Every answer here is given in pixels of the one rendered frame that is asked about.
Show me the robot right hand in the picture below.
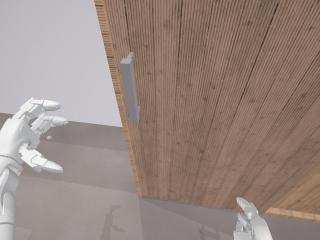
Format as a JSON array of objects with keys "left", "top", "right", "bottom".
[{"left": 233, "top": 196, "right": 273, "bottom": 240}]

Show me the robot left forearm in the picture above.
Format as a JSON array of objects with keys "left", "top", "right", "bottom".
[{"left": 0, "top": 155, "right": 23, "bottom": 240}]

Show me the robot left hand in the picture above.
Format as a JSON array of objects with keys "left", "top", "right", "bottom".
[{"left": 0, "top": 97, "right": 69, "bottom": 174}]

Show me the handle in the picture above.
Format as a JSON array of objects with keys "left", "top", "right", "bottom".
[{"left": 120, "top": 52, "right": 140, "bottom": 124}]

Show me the wardrobe door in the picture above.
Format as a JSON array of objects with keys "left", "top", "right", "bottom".
[
  {"left": 271, "top": 165, "right": 320, "bottom": 215},
  {"left": 103, "top": 0, "right": 320, "bottom": 215}
]

